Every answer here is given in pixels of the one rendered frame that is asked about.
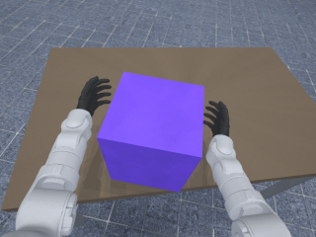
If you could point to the left robot upper arm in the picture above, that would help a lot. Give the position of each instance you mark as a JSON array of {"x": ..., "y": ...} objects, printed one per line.
[{"x": 47, "y": 213}]

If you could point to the table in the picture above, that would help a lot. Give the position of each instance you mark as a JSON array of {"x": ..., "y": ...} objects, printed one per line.
[{"x": 272, "y": 119}]

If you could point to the right robot upper arm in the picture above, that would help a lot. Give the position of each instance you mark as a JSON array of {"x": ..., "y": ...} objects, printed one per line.
[{"x": 258, "y": 225}]

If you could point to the right robot hand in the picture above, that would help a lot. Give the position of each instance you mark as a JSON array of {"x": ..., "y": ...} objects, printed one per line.
[{"x": 221, "y": 121}]

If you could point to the carton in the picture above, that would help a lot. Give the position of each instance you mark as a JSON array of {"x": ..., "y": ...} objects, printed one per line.
[{"x": 153, "y": 130}]

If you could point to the right robot forearm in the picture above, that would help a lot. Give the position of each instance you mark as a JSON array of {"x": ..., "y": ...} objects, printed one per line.
[{"x": 240, "y": 197}]

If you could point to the left robot forearm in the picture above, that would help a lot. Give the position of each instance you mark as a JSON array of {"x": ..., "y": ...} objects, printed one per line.
[{"x": 61, "y": 170}]

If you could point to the left robot hand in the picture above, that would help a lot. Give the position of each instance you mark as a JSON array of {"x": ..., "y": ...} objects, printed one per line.
[{"x": 88, "y": 100}]

